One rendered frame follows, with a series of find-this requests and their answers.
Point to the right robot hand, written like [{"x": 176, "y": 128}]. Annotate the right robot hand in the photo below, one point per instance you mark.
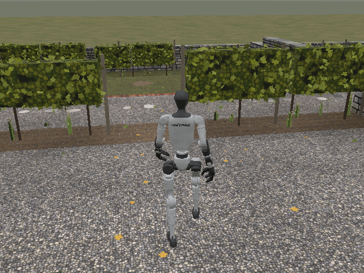
[{"x": 210, "y": 174}]

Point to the robot left forearm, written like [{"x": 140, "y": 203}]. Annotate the robot left forearm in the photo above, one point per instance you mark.
[{"x": 158, "y": 147}]

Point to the right robot upper arm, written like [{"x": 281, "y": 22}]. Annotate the right robot upper arm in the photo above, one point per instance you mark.
[{"x": 201, "y": 130}]

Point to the left robot hand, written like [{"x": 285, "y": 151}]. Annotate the left robot hand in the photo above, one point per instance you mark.
[{"x": 160, "y": 157}]

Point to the robot right forearm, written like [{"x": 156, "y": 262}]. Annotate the robot right forearm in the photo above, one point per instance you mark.
[{"x": 207, "y": 155}]

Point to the robot right thigh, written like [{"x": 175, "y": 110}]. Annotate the robot right thigh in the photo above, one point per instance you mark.
[{"x": 195, "y": 166}]

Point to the left robot upper arm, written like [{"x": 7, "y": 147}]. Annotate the left robot upper arm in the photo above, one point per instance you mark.
[{"x": 161, "y": 128}]

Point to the right robot foot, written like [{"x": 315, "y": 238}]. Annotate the right robot foot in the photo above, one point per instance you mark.
[{"x": 195, "y": 214}]

